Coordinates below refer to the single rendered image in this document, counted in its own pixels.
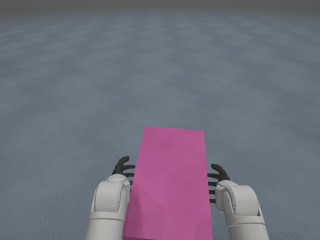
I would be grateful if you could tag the robot right forearm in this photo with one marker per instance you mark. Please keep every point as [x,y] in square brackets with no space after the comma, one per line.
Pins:
[242,211]

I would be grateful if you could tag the carton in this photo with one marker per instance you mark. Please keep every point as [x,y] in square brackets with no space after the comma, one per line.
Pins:
[169,198]

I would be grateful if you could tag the robot left forearm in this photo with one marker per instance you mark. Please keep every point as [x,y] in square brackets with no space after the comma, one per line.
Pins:
[108,209]

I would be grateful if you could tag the robot left hand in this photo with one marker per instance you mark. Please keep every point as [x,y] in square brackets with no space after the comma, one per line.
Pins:
[119,168]

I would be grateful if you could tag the robot right hand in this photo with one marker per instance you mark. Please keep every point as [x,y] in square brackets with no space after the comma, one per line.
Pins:
[221,177]

